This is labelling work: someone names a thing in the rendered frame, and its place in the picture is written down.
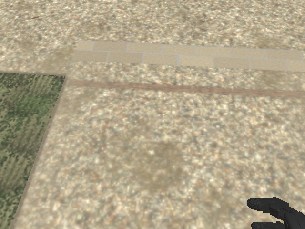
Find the robot right hand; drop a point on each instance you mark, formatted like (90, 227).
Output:
(279, 209)

